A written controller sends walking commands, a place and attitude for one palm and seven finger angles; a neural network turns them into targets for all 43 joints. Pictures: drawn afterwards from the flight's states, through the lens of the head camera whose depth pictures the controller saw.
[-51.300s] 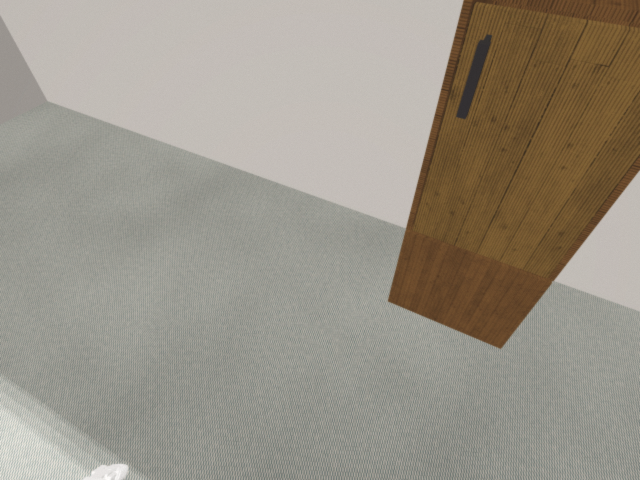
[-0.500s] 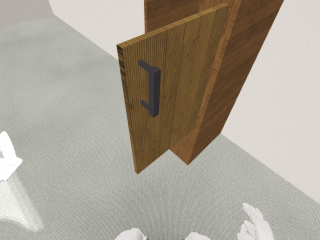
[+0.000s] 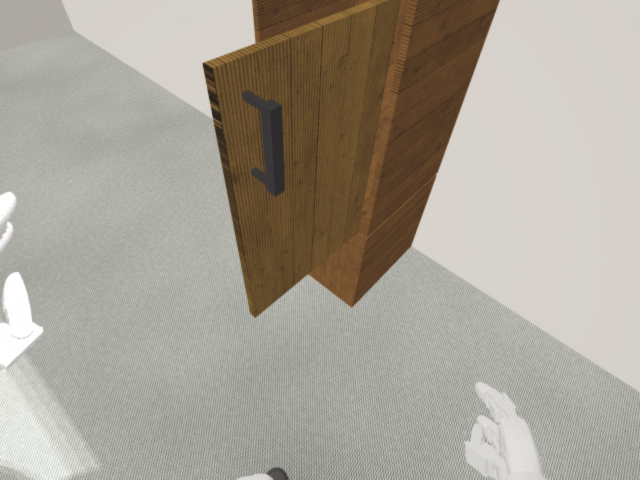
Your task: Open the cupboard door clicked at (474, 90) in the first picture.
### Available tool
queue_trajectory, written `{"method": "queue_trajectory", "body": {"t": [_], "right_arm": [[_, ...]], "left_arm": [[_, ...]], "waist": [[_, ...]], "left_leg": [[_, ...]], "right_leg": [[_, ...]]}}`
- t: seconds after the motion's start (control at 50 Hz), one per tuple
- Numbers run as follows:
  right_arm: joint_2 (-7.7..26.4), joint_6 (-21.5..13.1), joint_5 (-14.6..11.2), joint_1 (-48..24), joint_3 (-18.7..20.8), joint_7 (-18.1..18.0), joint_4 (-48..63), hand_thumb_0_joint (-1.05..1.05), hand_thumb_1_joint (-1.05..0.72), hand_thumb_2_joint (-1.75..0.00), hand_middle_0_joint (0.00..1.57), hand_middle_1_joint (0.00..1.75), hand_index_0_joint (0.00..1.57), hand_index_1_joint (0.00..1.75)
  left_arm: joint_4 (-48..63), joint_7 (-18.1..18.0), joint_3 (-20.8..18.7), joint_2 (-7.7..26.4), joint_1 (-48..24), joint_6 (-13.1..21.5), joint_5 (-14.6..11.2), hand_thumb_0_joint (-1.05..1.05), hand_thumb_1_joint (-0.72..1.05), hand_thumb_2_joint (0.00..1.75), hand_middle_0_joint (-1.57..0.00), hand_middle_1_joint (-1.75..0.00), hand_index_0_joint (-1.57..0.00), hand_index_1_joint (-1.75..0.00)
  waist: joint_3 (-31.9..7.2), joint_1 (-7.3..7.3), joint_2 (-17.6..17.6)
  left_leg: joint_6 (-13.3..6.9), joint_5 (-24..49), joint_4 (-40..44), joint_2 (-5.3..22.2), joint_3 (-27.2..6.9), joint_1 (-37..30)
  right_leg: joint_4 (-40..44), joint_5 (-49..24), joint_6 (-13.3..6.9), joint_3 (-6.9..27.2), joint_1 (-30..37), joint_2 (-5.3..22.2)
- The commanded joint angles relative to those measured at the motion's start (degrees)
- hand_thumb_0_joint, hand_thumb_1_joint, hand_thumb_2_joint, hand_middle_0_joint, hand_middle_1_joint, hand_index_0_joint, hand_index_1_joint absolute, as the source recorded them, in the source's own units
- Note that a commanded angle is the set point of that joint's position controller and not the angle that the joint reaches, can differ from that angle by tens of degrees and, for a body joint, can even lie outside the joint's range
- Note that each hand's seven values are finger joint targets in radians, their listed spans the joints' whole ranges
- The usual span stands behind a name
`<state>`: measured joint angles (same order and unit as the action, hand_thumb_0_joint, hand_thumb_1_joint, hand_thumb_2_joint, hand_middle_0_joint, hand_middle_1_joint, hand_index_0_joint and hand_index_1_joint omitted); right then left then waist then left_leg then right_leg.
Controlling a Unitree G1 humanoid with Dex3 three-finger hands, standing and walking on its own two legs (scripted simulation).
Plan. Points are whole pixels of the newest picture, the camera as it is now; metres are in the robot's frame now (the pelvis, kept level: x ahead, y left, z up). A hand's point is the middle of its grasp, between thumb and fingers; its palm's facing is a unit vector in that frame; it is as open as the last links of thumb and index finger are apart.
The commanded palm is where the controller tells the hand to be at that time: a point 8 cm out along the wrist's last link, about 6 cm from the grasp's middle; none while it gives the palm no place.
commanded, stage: stop stepping back and stand still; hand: left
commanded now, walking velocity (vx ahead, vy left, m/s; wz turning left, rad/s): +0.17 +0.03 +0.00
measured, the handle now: (263, 145) +0.51 +0.11 +0.14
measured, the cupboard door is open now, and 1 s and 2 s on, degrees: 88 88 88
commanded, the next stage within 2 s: let the arm hang, fingers relaxed in 0.54 s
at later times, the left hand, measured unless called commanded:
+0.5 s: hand out of the picture +0.15 +0.27 +0.17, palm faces +0.41 -0.77 -0.48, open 7.4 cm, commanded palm +0.09 +0.31 +0.18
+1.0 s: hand out of the picture -0.05 +0.19 -0.17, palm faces +0.09 -0.98 -0.19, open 7.0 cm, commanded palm none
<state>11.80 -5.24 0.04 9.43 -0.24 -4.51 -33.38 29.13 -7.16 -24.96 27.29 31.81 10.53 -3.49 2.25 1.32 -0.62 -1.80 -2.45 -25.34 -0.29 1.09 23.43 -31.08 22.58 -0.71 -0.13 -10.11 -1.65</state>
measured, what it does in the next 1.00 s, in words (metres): steps on the spot: left foot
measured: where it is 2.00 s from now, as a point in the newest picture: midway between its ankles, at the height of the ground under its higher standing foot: outside the picture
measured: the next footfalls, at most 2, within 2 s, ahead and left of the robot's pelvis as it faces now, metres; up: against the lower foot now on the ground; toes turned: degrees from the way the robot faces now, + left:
left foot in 0.22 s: +0.03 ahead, +0.12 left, +0.00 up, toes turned +1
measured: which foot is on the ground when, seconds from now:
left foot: down 0.00-0.04, up 0.06-0.20, down 0.22-1.00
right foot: down 0.00-1.00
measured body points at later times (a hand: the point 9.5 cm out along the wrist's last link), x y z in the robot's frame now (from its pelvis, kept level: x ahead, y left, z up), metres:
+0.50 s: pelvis -0.04 +0.01 +0.00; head -0.04 +0.01 +0.45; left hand +0.12 +0.31 +0.20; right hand +0.12 -0.20 -0.08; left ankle +0.00 +0.12 -0.73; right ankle -0.06 -0.10 -0.73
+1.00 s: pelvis -0.06 +0.01 +0.01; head -0.03 +0.02 +0.45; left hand -0.05 +0.24 -0.16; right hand +0.00 -0.24 -0.14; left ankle -0.01 +0.12 -0.73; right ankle -0.06 -0.10 -0.73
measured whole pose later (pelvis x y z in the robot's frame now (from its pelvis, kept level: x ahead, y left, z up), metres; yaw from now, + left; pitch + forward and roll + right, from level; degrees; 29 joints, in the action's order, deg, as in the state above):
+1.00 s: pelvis -0.06 +0.01 +0.01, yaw +5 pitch -2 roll -1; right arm 11.6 1.2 1.7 12.6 0.1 -0.7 -58.4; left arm -58.1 -1.3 -0.7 10.4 15.4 -1.9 0.6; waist 4.2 0.8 -1.0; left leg -0.6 -10.4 -28.3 -1.4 -2.9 16.3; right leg -27.5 16.3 -1.5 -1.2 -9.7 -1.7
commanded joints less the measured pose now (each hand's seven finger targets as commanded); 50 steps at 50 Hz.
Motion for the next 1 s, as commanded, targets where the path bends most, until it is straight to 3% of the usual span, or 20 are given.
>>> {"method": "queue_trajectory", "body": {"t": [0.0,0.04,0.06,0.16,0.22,0.26,0.32,0.38,0.42,0.46,0.48,0.54,0.6,0.62,0.66,0.7,0.76,0.82,0.92,0.98], "right_arm": [[7.00,-2.44,-0.20,-3.49,3.05,-0.13,9.54,0.00,-0.90,-0.90,0.20,0.30,0.20,0.30],[7.09,-1.92,-0.11,-2.87,3.43,-0.02,7.41,0.00,-0.90,-0.90,0.20,0.30,0.20,0.30],[7.07,-2.12,0.03,-2.10,3.39,0.00,6.07,0.00,-0.90,-0.90,0.20,0.30,0.20,0.30],[8.03,-5.22,0.18,-1.26,3.05,-1.58,4.19,0.00,-0.90,-0.90,0.20,0.30,0.20,0.30],[8.51,-5.92,-0.13,-1.39,2.98,-1.49,5.31,0.00,-0.90,-0.90,0.20,0.30,0.20,0.30],[7.26,-6.08,0.23,-1.28,2.19,-0.88,5.23,0.00,-0.90,-0.90,0.20,0.30,0.20,0.30],[6.80,-7.21,0.70,-1.52,2.17,-0.07,5.03,0.00,-0.90,-0.90,0.20,0.30,0.20,0.30],[6.78,-6.56,0.62,-1.97,1.96,0.48,5.40,0.00,-0.90,-0.90,0.20,0.30,0.20,0.30],[6.33,-5.30,0.89,-2.01,2.02,0.61,5.48,0.00,-0.90,-0.90,0.20,0.30,0.20,0.30],[6.11,-4.07,0.36,-1.12,2.79,0.75,5.11,0.00,-0.90,-0.90,0.20,0.30,0.20,0.30],[6.32,-3.83,0.12,-1.41,2.73,0.79,4.78,0.00,-0.90,-0.90,0.20,0.30,0.20,0.30],[5.65,-4.22,0.05,-1.07,1.71,0.32,4.30,0.00,-0.90,-0.90,0.20,0.30,0.20,0.30],[7.49,-4.81,-0.24,-2.81,2.64,-0.47,5.37,0.00,-0.90,-0.90,0.20,0.30,0.20,0.30],[16.82,-5.38,0.79,-1.69,5.36,4.92,-8.69,0.00,-0.90,-0.90,0.20,0.30,0.20,0.30],[11.23,0.36,1.01,1.39,3.86,4.37,-7.99,0.00,-0.90,-0.90,0.20,0.30,0.20,0.30],[11.65,1.51,2.39,1.35,3.31,3.88,-7.25,0.00,-0.90,-0.90,0.20,0.30,0.20,0.30],[11.18,2.48,1.82,-2.08,3.01,3.91,-9.22,0.00,-0.90,-0.90,0.20,0.30,0.20,0.30],[8.90,4.41,1.50,-1.14,2.49,4.12,-13.68,0.00,-0.90,-0.90,0.20,0.30,0.20,0.30],[6.37,4.91,1.54,1.72,1.83,3.24,-21.26,0.00,-0.90,-0.90,0.20,0.30,0.20,0.30],[6.08,5.09,1.14,2.93,1.81,2.81,-23.80,0.00,-0.90,-0.90,0.20,0.30,0.20,0.30]], "left_arm": [[11.79,-1.74,-8.58,8.41,4.82,2.73,0.02,0.00,0.90,0.90,-0.20,-0.30,-0.20,-0.30],[11.18,-1.90,-7.23,7.49,3.49,2.23,-0.13,0.00,0.90,0.90,-0.20,-0.30,-0.20,-0.30],[9.93,-2.05,-6.10,6.26,0.45,2.14,0.49,0.00,0.90,0.90,-0.20,-0.30,-0.20,-0.30],[6.37,-3.43,-3.16,5.37,-10.77,3.62,2.50,0.00,0.90,0.90,-0.20,-0.30,-0.20,-0.30],[7.60,-3.10,-4.17,6.17,-8.13,4.09,2.45,0.00,0.90,0.90,-0.20,-0.30,-0.20,-0.30],[12.88,-2.57,-4.84,6.97,-8.29,4.70,2.05,0.00,0.90,0.90,-0.20,-0.30,-0.20,-0.30],[12.59,-2.83,-4.85,5.75,-5.03,4.79,2.02,0.00,0.90,0.90,-0.20,-0.30,-0.20,-0.30],[9.65,-2.93,-6.85,6.60,0.50,4.16,1.85,0.00,0.90,0.90,-0.20,-0.30,-0.20,-0.30],[6.92,-2.58,-6.52,5.93,0.21,3.83,1.47,0.00,0.90,0.90,-0.20,-0.30,-0.20,-0.30],[5.81,-2.25,-5.91,5.64,0.39,3.14,0.73,0.00,0.90,0.90,-0.20,-0.30,-0.20,-0.30],[5.56,-2.46,-5.80,5.58,-1.17,2.84,0.64,0.00,0.90,0.90,-0.20,-0.30,-0.20,-0.30],[4.87,-2.64,-4.68,5.34,-5.94,3.49,1.30,0.00,0.90,0.90,-0.20,-0.30,-0.20,-0.30],[7.45,-2.33,-3.60,5.25,-7.76,3.95,1.38,0.00,0.90,0.90,-0.20,-0.30,-0.20,-0.30],[-36.21,5.80,18.81,-6.56,-6.18,-5.69,6.59,0.00,0.90,0.90,-0.20,-0.30,-0.20,-0.30],[-40.21,6.63,18.31,-10.79,-6.92,-11.17,5.30,0.00,0.90,0.90,-0.20,-0.30,-0.20,-0.30],[-45.31,6.79,18.92,-9.50,-11.19,-10.89,5.30,0.00,0.90,0.90,-0.20,-0.30,-0.20,-0.30],[-58.10,6.46,19.25,-5.32,-12.00,-9.79,5.45,0.00,0.90,0.90,-0.20,-0.30,-0.20,-0.30],[-68.64,6.41,21.19,-3.04,-19.66,-9.48,4.87,0.00,0.90,0.90,-0.20,-0.30,-0.20,-0.30],[-81.89,5.82,22.28,-8.55,-17.69,-9.62,4.06,0.00,0.90,0.90,-0.20,-0.30,-0.20,-0.30],[-86.97,5.72,22.57,-8.65,-15.50,-9.72,3.89,0.00,0.90,0.90,-0.20,-0.30,-0.20,-0.30]], "waist": [[-6.86,-1.50,3.35],[-3.13,-1.55,-9.16],[-1.99,-0.95,-7.42],[-2.00,-0.59,1.78],[-4.31,-1.45,6.44],[-7.02,-1.35,12.65],[-5.61,-1.60,11.96],[-5.63,-1.79,10.70],[-4.96,-1.16,3.89],[-3.77,-1.08,-7.84],[-3.03,-1.02,-7.76],[-3.87,-0.18,-3.63],[-5.11,-1.54,3.45],[-2.40,1.05,5.51],[-4.82,-0.75,8.10],[-5.03,-0.89,0.49],[-7.62,-3.59,-5.11],[-3.68,-0.20,-7.04],[-3.62,-0.59,10.20],[-4.05,-1.27,7.90]], "left_leg": [[2.97,-23.28,2.85,1.79,-3.68,-2.50],[3.65,-13.21,-23.64,-0.52,-3.09,-5.51],[3.32,-14.44,-28.39,0.82,-3.78,-1.70],[0.32,-11.29,-0.75,2.52,-2.46,-11.15],[-1.37,1.23,0.85,6.54,-7.65,-12.33],[-0.84,1.87,7.75,9.09,-14.28,-11.27],[-3.93,-13.96,12.94,12.73,-16.71,-6.92],[-1.78,-22.65,10.69,9.09,-9.75,-2.08],[0.56,-23.46,2.98,4.57,-4.96,0.35],[1.77,-17.10,-13.90,1.22,-1.31,-0.56],[1.86,-16.56,-19.66,1.04,-1.21,0.76],[1.09,-13.54,-6.73,2.67,-1.53,-5.14],[-0.32,0.61,1.08,6.22,-5.71,-14.22],[-2.26,10.67,-7.79,9.00,-10.32,-6.34],[-6.62,8.02,0.81,12.69,-16.36,-1.29],[-9.50,6.25,3.88,14.46,-22.86,-2.27],[-4.11,7.67,-2.50,6.95,-12.67,-2.52],[0.34,-6.62,-4.41,0.77,-5.34,-8.62],[-0.38,-2.49,2.39,4.31,-8.64,-12.25],[-0.57,-2.75,3.22,4.72,-9.01,-12.13]], "right_leg": [[14.70,10.55,-3.29,2.62,-0.87,3.80],[23.89,14.87,-9.22,19.39,-17.70,18.02],[22.10,10.50,-9.52,18.36,-16.91,18.75],[10.48,-5.02,-2.74,6.81,-8.26,9.53],[4.02,-16.21,0.20,2.27,-4.52,3.32],[-3.29,-8.85,1.76,-2.40,-1.93,0.36],[-5.73,-0.12,1.32,-1.06,-1.16,0.74],[5.53,-3.79,0.06,-2.37,5.03,0.96],[11.62,0.15,-2.38,4.90,3.93,4.33],[19.43,7.61,-7.25,18.73,-3.49,13.69],[19.53,3.15,-9.02,20.97,-4.13,16.37],[11.27,-14.10,-5.82,10.12,-1.70,13.10],[6.92,-15.52,-0.04,3.94,-3.76,5.09],[-4.87,-20.91,-0.24,-0.88,-10.29,7.36],[-13.19,0.63,0.65,-1.43,-8.30,2.89],[-16.29,6.91,0.31,2.00,-9.41,2.67],[1.93,-12.70,-0.73,4.39,2.47,5.01],[10.58,-13.49,-4.66,11.14,-4.88,11.44],[10.33,-11.99,-2.79,6.36,-1.40,6.57],[11.25,-13.47,-2.78,5.04,1.65,6.31]]}}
